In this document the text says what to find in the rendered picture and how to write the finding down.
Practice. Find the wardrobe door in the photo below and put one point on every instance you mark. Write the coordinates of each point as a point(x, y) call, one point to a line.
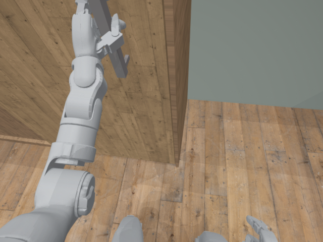
point(11, 126)
point(36, 54)

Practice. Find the robot thigh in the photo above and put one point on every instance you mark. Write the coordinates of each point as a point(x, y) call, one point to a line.
point(210, 237)
point(129, 230)

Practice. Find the handle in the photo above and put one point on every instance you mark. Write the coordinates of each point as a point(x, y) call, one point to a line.
point(103, 20)

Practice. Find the right robot hand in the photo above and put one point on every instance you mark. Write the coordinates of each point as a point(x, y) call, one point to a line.
point(260, 228)

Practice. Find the left robot hand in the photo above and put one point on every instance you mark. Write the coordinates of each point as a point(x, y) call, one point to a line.
point(85, 33)

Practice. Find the left robot thigh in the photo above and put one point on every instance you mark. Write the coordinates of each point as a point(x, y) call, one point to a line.
point(129, 230)

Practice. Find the right robot thigh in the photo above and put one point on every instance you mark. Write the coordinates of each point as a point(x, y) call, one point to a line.
point(210, 237)

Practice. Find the robot left upper arm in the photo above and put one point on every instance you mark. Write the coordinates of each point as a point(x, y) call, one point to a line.
point(62, 197)

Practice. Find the left robot forearm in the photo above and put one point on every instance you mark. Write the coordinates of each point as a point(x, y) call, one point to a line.
point(81, 117)

